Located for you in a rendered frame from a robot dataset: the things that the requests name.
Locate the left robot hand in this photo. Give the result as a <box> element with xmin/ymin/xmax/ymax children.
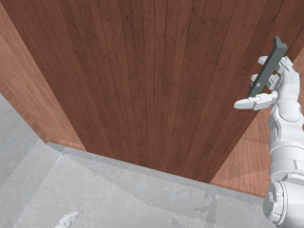
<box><xmin>54</xmin><ymin>211</ymin><xmax>79</xmax><ymax>228</ymax></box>

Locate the right robot forearm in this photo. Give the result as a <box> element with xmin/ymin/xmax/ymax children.
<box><xmin>266</xmin><ymin>99</ymin><xmax>304</xmax><ymax>186</ymax></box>

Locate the handle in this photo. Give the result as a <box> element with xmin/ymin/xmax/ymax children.
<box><xmin>247</xmin><ymin>36</ymin><xmax>288</xmax><ymax>99</ymax></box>

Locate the robot right upper arm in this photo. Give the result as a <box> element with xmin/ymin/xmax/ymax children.
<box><xmin>262</xmin><ymin>180</ymin><xmax>304</xmax><ymax>228</ymax></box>

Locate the wardrobe door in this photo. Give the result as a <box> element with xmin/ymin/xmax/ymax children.
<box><xmin>0</xmin><ymin>2</ymin><xmax>83</xmax><ymax>145</ymax></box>
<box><xmin>0</xmin><ymin>0</ymin><xmax>304</xmax><ymax>184</ymax></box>

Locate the right robot hand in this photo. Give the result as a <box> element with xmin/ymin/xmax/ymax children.
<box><xmin>234</xmin><ymin>56</ymin><xmax>300</xmax><ymax>111</ymax></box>

